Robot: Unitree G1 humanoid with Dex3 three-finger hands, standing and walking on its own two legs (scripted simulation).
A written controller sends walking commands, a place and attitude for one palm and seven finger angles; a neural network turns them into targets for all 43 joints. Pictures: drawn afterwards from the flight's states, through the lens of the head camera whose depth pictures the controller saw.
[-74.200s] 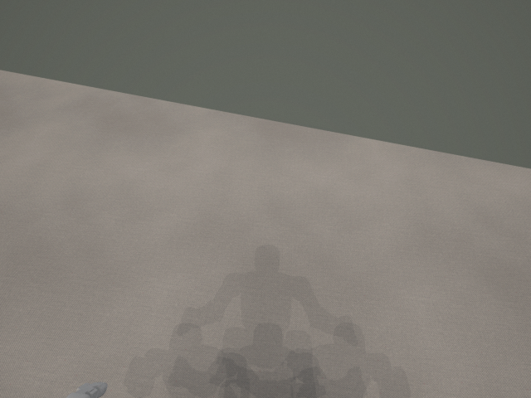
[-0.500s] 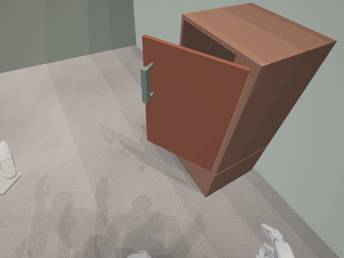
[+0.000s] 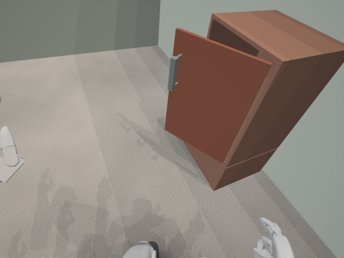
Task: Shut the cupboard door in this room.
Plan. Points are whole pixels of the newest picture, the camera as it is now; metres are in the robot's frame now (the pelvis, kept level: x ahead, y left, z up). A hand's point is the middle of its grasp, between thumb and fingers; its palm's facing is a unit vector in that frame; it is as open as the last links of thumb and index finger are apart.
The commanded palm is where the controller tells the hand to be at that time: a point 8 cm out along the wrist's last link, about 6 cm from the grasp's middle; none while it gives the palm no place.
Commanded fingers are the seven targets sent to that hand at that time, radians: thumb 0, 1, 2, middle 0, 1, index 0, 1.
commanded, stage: step back with the hand held close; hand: left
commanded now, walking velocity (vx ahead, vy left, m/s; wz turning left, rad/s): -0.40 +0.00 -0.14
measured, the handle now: (175, 72) +0.85 +0.02 -0.02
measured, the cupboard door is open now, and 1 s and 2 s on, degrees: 30 30 30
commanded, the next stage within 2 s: stop stepping back and stand still in 0.14 s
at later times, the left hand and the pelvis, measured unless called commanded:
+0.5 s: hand out of the picture +0.03 +0.33 +0.22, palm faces +0.26 -0.91 -0.33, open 7.5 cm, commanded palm -0.03 +0.39 +0.20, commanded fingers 0.00 0.90 0.90 -0.20 -0.30 -0.20 -0.30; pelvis -0.21 +0.11 +0.03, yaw -8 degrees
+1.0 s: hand out of the picture -0.14 +0.41 +0.22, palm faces +0.25 -0.83 -0.49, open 7.5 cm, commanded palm -0.18 +0.46 +0.20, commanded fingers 0.00 0.90 0.90 -0.20 -0.30 -0.20 -0.30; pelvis -0.37 +0.19 +0.02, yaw -11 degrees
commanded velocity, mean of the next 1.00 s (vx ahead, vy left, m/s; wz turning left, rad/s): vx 0.19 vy -0.15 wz -0.04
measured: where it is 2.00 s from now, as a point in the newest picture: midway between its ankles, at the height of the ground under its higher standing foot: outside the picture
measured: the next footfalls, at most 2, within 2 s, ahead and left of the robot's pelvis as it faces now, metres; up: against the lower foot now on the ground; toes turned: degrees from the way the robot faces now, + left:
right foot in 0.18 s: -0.08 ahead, -0.12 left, +0.00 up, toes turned -2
left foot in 0.32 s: +0.04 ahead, +0.14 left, +0.00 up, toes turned +0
